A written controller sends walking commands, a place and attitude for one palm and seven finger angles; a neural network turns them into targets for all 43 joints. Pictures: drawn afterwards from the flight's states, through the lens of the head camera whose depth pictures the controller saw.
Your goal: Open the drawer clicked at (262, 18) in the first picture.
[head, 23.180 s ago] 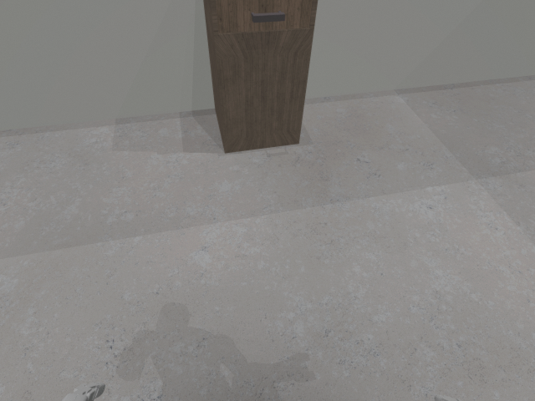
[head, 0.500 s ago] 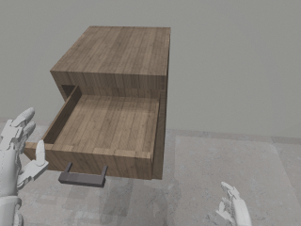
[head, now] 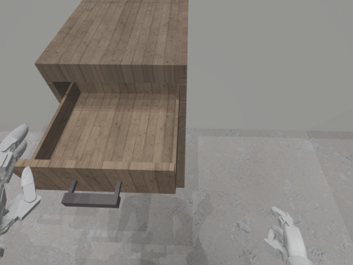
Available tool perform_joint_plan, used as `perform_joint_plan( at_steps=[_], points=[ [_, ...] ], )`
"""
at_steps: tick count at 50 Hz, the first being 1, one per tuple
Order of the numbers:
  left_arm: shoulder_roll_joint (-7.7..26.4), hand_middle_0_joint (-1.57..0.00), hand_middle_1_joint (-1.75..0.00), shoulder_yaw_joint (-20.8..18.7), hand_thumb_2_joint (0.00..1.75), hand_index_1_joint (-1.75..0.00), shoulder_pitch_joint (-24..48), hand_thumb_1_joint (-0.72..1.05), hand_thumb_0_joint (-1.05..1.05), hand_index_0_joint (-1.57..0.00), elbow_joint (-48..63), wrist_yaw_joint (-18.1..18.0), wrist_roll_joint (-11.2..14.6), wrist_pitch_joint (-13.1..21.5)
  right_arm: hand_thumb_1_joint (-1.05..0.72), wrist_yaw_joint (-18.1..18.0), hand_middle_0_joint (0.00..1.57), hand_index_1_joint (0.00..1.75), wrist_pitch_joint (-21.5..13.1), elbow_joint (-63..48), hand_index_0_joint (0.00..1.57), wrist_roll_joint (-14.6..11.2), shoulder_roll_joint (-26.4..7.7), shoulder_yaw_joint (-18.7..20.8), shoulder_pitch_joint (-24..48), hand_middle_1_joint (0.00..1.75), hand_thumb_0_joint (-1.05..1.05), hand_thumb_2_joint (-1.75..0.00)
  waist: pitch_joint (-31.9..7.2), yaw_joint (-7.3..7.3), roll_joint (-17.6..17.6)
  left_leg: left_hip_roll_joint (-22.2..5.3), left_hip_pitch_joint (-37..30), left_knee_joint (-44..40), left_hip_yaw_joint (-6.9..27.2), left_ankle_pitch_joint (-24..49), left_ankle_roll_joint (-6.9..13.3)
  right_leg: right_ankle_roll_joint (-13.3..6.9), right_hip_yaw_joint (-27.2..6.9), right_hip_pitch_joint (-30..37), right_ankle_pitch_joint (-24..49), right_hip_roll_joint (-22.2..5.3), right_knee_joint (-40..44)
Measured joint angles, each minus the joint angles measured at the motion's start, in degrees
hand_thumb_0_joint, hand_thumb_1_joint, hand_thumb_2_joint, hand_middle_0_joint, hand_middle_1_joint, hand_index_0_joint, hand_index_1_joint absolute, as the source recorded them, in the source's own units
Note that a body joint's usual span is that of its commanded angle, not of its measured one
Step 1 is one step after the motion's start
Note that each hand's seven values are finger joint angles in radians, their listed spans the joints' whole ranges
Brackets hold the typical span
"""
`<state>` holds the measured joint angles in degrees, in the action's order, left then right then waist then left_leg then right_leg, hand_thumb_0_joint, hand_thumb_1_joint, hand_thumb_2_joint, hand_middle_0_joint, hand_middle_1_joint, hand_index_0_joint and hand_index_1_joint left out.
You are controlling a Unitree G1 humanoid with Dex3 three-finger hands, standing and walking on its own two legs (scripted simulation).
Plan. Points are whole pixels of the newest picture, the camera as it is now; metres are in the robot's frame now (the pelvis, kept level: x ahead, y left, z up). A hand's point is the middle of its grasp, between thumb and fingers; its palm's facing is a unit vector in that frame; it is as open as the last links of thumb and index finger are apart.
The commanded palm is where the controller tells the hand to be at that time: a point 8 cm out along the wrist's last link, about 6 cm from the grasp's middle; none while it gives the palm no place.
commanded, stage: step back with the hand held close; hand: left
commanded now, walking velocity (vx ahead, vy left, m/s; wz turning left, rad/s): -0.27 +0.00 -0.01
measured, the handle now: (94, 192) +0.28 +0.23 -0.04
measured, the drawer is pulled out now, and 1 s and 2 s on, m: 0.30 0.30 0.30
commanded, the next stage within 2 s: stop stepping back and stand still in 1.02 s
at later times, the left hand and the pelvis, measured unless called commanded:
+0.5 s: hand (5, 237) +0.14 +0.24 +0.16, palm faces +0.37 -0.80 -0.46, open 7.4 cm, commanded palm +0.07 +0.28 +0.18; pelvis -0.06 +0.00 -0.01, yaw +1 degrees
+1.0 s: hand out of the picture +0.03 +0.22 +0.16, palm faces +0.33 -0.84 -0.44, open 7.4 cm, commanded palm -0.03 +0.27 +0.18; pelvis -0.17 -0.01 +0.00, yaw -1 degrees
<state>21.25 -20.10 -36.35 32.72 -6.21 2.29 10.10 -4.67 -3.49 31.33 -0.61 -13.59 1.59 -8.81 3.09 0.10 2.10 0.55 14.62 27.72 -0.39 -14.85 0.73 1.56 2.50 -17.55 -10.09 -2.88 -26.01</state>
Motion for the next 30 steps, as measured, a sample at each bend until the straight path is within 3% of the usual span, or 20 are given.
perform_joint_plan(
  at_steps=[8, 19, 23, 26, 30],
  points=[
    [0.96, -0.21, -0.30, -2.02, 0.90, -0.30, -0.22, 0.88, 0.02, -0.21, 2.28, -1.10, -0.02, 0.39, -0.91, -0.08, 0.21, 0.30, -0.57, -1.04, 0.20, 0.23, 1.92, -0.80, -0.36, 0.30, 0.01, -0.90, -0.04, -0.41, -2.14, 0.59, 3.26, 3.62, -0.47, -0.28, 0.10, -0.12, -0.65, -4.17, -1.07, -0.68, -5.32],
    [-1.07, -0.21, -0.30, -0.39, 0.90, -0.30, 1.46, 0.88, 0.01, -0.21, 2.96, -2.85, -0.53, 1.48, -0.90, -0.09, 0.21, 0.30, -0.64, 0.77, 0.20, 0.24, 1.49, -1.60, -0.99, 0.30, 0.01, -0.90, -1.67, 0.03, -2.37, -0.28, 8.20, 8.16, 0.43, 0.29, 0.07, -0.58, -0.20, -7.09, 1.21, 0.51, -5.60],
    [-0.04, -0.21, -0.30, -1.16, 0.90, -0.30, 1.36, 0.88, 0.02, -0.21, 2.13, -3.47, -1.14, 1.26, -0.90, -0.82, 0.21, 0.30, -1.01, 0.46, 0.20, 0.40, 1.92, -1.35, -2.76, 0.30, 0.01, -0.90, -2.07, 1.25, -2.07, -0.47, 8.40, 6.35, 1.32, 1.72, 0.55, -0.32, -1.46, -8.20, -6.65, 2.32, -11.17],
    [1.40, -0.21, -0.30, -2.43, 0.90, -0.30, 0.29, 0.88, 0.02, -0.21, 2.84, -3.51, -0.94, 1.52, -0.90, -0.45, 0.21, 0.30, -2.62, 0.47, 0.20, 0.80, 2.94, -1.49, -4.59, 0.30, 0.01, -0.90, -3.11, 1.70, -2.35, -0.41, 9.11, 4.96, 2.49, 3.25, 0.24, -0.77, -1.68, -5.29, -8.75, 4.11, -12.80],
    [1.06, -0.21, -0.30, -3.05, 0.90, -0.30, -0.43, 0.89, 0.02, -0.21, 3.78, -3.17, -0.44, 2.86, -0.90, 0.38, 0.21, 0.30, -3.95, 1.73, 0.20, 1.43, 2.87, -2.36, -2.99, 0.30, 0.01, -0.90, -3.09, 0.34, -2.72, -0.84, 11.46, 5.38, 1.37, 4.02, -0.41, -2.70, -2.51, -1.32, -8.35, 4.93, -5.94]
  ],
)
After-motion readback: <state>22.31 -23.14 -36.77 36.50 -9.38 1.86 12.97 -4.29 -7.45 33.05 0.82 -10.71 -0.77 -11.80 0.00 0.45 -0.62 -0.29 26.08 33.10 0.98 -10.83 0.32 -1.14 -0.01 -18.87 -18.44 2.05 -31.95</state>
